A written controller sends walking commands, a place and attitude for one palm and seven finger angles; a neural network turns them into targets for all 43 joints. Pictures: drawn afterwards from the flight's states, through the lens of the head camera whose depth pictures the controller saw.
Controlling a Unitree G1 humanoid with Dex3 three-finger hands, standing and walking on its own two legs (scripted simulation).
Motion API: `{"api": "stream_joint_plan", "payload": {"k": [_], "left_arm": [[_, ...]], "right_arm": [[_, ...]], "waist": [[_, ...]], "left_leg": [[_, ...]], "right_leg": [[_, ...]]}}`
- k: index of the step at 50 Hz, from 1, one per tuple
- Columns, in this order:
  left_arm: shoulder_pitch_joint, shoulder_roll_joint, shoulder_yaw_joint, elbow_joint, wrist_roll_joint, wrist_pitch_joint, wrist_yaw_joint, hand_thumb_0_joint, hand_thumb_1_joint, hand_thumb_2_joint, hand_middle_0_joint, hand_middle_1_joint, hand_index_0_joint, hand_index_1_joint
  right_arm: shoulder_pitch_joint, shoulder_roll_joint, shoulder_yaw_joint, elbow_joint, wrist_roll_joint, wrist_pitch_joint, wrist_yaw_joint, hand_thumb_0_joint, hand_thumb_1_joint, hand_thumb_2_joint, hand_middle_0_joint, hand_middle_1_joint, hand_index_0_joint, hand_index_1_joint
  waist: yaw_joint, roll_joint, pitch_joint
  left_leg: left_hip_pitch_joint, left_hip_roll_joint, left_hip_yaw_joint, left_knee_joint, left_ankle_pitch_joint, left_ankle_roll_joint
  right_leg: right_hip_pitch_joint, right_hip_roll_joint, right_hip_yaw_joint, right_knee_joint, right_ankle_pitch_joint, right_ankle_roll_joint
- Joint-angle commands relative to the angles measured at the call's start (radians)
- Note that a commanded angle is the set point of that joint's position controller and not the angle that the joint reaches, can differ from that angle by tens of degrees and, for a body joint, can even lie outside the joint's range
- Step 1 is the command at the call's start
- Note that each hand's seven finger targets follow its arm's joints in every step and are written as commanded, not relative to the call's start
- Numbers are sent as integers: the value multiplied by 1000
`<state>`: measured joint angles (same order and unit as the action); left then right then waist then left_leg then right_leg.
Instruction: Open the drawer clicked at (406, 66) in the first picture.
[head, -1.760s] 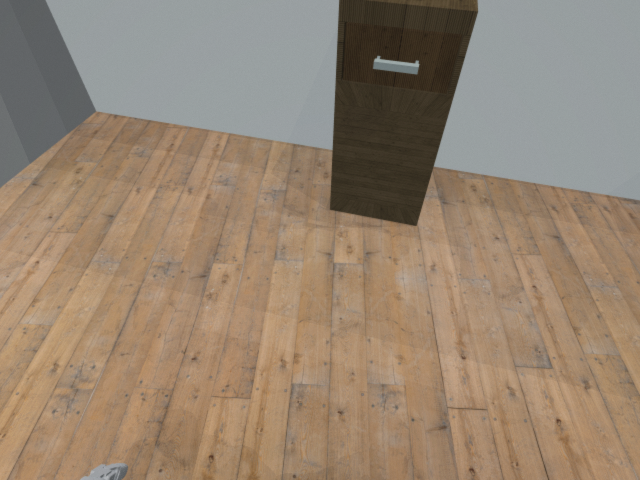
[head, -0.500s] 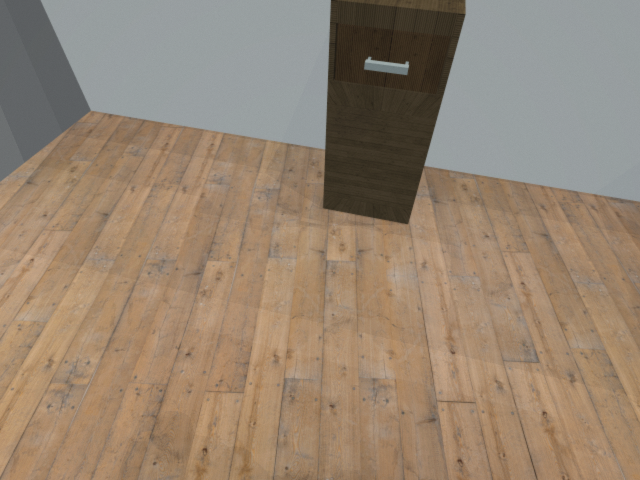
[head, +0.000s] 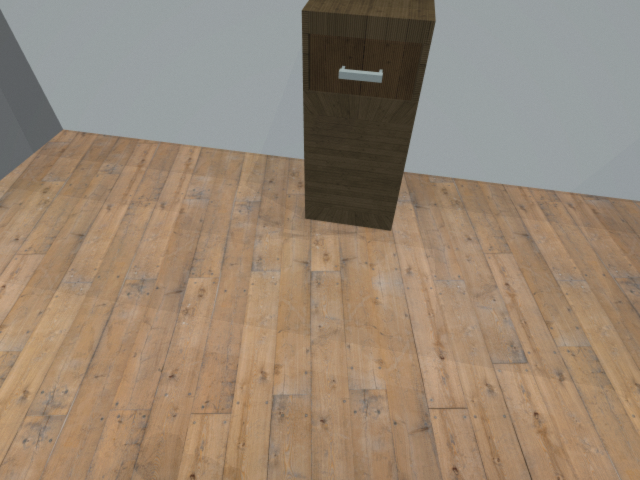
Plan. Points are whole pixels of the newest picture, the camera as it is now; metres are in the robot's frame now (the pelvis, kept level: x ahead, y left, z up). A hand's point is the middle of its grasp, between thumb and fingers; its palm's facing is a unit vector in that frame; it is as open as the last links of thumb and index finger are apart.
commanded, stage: walk to a spot facing it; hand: left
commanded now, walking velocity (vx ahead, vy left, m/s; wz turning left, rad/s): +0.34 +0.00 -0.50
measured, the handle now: (361, 72) +1.29 -0.03 -0.05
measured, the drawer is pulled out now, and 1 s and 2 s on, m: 0.00 0.00 0.00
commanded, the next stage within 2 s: turn to face it in 1.06 s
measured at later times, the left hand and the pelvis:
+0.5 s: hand out of the picture +0.10 +0.18 -0.17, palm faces -0.06 -0.99 -0.15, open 7.4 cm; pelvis +0.17 +0.01 -0.01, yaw -10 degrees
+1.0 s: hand (299, 262) +0.56 +0.09 -0.15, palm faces -0.50 -0.85 -0.19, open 7.4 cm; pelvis +0.35 -0.01 +0.00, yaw -28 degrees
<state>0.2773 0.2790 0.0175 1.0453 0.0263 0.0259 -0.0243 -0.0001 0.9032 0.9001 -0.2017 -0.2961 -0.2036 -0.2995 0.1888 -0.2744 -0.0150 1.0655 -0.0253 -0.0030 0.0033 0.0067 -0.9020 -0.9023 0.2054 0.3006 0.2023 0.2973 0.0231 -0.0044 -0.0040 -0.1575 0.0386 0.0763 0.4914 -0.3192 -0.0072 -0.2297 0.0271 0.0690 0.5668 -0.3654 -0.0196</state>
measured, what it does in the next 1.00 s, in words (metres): walks ahead, turning right: left foot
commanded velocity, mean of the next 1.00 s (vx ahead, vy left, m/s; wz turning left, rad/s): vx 0.33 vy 0.00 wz -0.48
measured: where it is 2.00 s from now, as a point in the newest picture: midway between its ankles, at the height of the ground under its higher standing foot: (377, 401)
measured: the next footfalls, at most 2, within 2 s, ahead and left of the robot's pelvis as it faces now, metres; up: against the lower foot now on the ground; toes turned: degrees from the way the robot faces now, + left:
left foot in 0.54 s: +0.35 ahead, +0.10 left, +0.00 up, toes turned -5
right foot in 1.10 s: +0.46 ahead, -0.21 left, +0.00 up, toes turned -39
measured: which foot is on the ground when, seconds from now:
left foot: down 0.00-0.10, up 0.12-0.52, down 0.54-1.00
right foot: down 0.00-0.54, up 0.56-1.00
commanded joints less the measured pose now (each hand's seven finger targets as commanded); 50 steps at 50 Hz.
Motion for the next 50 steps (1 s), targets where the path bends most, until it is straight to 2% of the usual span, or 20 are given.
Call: {"api": "stream_joint_plan", "payload": {"k": [1,3,4,5,6,8,9,13,21,24,25,26,27,28,30,32,34,42,47,50], "left_arm": [[-38,58,37,-116,-2,-36,-10,0,900,900,-200,-300,-200,-300],[44,37,45,-96,0,-46,-13,0,900,900,-200,-300,-200,-300],[155,56,55,-56,4,-55,-9,0,900,900,-200,-300,-200,-300],[306,175,83,-14,10,-73,10,0,900,900,-200,-300,-200,-300],[387,180,77,6,-14,-79,27,0,900,900,-200,-300,-200,-300],[322,116,62,-1,-6,-83,39,0,900,900,-200,-300,-200,-300],[279,89,53,-13,-2,-85,40,0,900,900,-200,-300,-200,-300],[230,47,48,-14,-1,-101,42,0,900,900,-200,-300,-200,-300],[239,37,54,17,3,-100,51,0,900,900,-200,-300,-200,-300],[193,55,68,9,-2,-96,50,0,900,900,-200,-300,-200,-300],[195,39,70,5,-6,-96,47,0,900,900,-200,-300,-200,-300],[235,-11,71,-11,-17,-91,35,0,900,900,-200,-300,-200,-300],[224,-50,61,-42,-18,-93,25,0,900,900,-200,-300,-200,-300],[176,-33,62,-53,-10,-89,30,0,900,900,-200,-300,-200,-300],[68,-42,68,-66,3,-74,9,0,900,900,-200,-300,-200,-300],[106,-65,69,-54,10,-45,-4,0,900,900,-200,-300,-200,-300],[107,-79,74,-67,12,-23,-9,0,900,900,-200,-300,-200,-300],[-132,-59,73,-171,16,-9,-28,0,900,900,-200,-300,-200,-300],[-286,-67,59,-218,9,-16,-32,0,900,900,-200,-300,-200,-300],[-297,-62,58,-227,6,-23,-30,0,900,900,-200,-300,-200,-300]], "right_arm": [[66,-206,-65,-58,5,-32,-16,0,-900,-900,200,300,200,300],[39,-177,-60,-64,4,-35,-17,0,-900,-900,200,300,200,300],[14,-143,-52,-74,5,-35,-15,0,-900,-900,200,300,200,300],[-25,-53,-33,-127,16,-42,-8,0,-900,-900,200,300,200,300],[-124,-82,-33,-168,8,-53,-6,0,-900,-900,200,300,200,300],[-151,-55,-36,-162,7,-59,-7,0,-900,-900,200,300,200,300],[-125,-42,-37,-147,3,-56,-2,0,-900,-900,200,300,200,300],[-64,6,-47,-125,5,-32,12,0,-900,-900,200,300,200,300],[-177,47,-46,-188,14,-50,28,0,-900,-900,200,300,200,300],[-20,13,-58,-144,10,-65,11,0,-900,-900,200,300,200,300],[125,-28,-68,-97,5,-70,-5,0,-900,-900,200,300,200,300],[269,-138,-93,-64,-10,-75,-18,0,-900,-900,200,300,200,300],[355,-209,-102,-53,-5,-70,-18,0,-900,-900,200,300,200,300],[273,-163,-88,-60,0,-66,-20,0,-900,-900,200,300,200,300],[125,-37,-61,-95,1,-73,-21,0,-900,-900,200,300,200,300],[78,14,-49,-89,0,-85,-25,0,-900,-900,200,300,200,300],[81,13,-51,-88,1,-94,-27,0,-900,-900,200,300,200,300],[217,-13,-57,-54,6,-102,-28,0,-900,-900,200,300,200,300],[290,-35,-58,-29,-4,-86,-24,0,-900,-900,200,300,200,300],[293,-48,-59,-29,-8,-77,-25,0,-900,-900,200,300,200,300]], "waist": [[-38,168,105],[10,124,81],[61,14,57],[108,-349,19],[138,-294,52],[85,-94,111],[53,-52,103],[-3,-84,91],[22,-133,120],[-52,-95,56],[-105,-51,-20],[-145,156,-149],[-143,331,-188],[-122,245,-144],[-66,146,66],[-5,129,82],[11,114,68],[-41,70,90],[-91,99,125],[-81,124,129]], "left_leg": [[43,311,-251,-213,-147,165],[-41,266,-129,-53,1,122],[-183,182,-28,158,9,64],[-502,29,120,528,-166,-11],[-591,19,-5,644,-254,-6],[-643,78,-67,721,-135,-11],[-613,90,-64,700,-85,-21],[-530,88,-25,596,55,-47],[-372,50,18,247,140,-22],[-89,-4,48,76,152,0],[134,17,17,33,160,16],[368,249,-262,-9,96,84],[378,460,-554,-177,41,162],[253,485,-583,-268,-177,170],[-11,395,-391,-316,-242,129],[-122,340,-204,-313,-128,99],[-153,317,-96,-327,-64,104],[108,326,45,-324,189,130],[176,330,151,-264,385,119],[196,336,206,-190,570,103]], "right_leg": [[-250,-38,-96,158,-100,3],[-80,-42,-125,34,-33,-4],[115,-54,-57,-97,31,-32],[333,-317,395,-274,68,-139],[309,-387,574,-344,204,-194],[274,-371,477,-304,305,-246],[238,-340,399,-301,305,-231],[137,-256,225,-346,331,-186],[112,-218,157,-328,415,-139],[71,-177,119,-146,556,-111],[-12,-134,100,46,568,-89],[-197,-33,11,331,281,-50],[-326,40,-62,644,-196,-22],[-374,-9,-9,767,-179,-33],[-413,-104,-31,791,-5,-26],[-345,-129,-49,740,60,-12],[-339,-140,-62,708,109,2],[-527,-175,-102,451,247,46],[-454,-136,-176,216,201,24],[-372,-92,-211,135,154,-11]]}}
